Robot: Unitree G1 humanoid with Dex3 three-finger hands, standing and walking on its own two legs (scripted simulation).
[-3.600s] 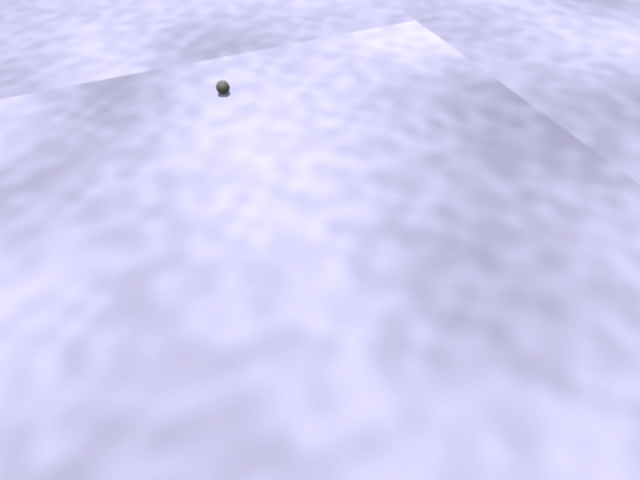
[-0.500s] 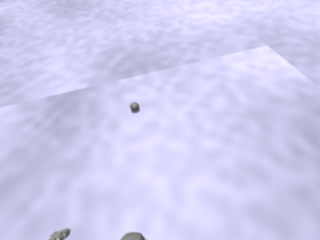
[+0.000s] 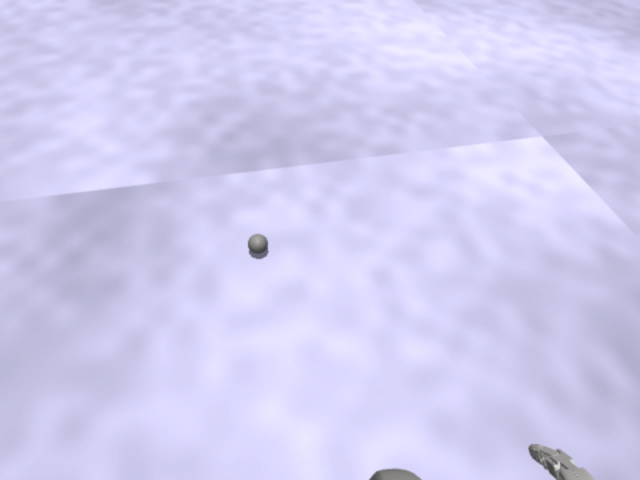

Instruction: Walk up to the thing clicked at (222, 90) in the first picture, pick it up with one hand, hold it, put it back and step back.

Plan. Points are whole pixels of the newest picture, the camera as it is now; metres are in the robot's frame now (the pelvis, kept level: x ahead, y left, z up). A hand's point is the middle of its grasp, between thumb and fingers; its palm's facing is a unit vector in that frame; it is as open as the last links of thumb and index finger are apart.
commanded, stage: walk up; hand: left
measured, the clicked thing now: (257, 243) +1.03 +0.21 -0.73
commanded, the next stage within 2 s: none
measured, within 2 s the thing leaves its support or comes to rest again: neither
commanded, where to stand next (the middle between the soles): +0.65 -0.04 m, yaw +0 degrees
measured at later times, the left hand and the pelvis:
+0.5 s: hand (198, 372) +0.29 +0.19 -0.11, palm faces -0.02 -0.91 -0.41, open 7.4 cm; pelvis +0.19 -0.07 +0.00, yaw -2 degrees
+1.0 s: hand (187, 320) +0.40 +0.24 -0.16, palm faces -0.02 -0.95 -0.32, open 7.4 cm; pelvis +0.36 -0.03 +0.00, yaw +1 degrees
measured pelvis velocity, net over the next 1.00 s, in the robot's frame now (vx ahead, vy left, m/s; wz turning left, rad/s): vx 0.36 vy -0.03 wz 0.02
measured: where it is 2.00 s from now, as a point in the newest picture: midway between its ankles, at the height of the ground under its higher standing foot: (329, 352)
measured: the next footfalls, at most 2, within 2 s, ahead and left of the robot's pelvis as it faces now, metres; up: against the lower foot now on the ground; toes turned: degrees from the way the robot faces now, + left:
right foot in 0.32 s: +0.29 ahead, -0.18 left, +0.00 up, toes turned -6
left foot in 0.82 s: +0.43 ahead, +0.09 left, +0.00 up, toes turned +5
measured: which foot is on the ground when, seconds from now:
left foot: down 0.00-0.34, up 0.36-0.80, down 0.82-1.00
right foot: up 0.00-0.30, down 0.32-0.84, up 0.86-1.00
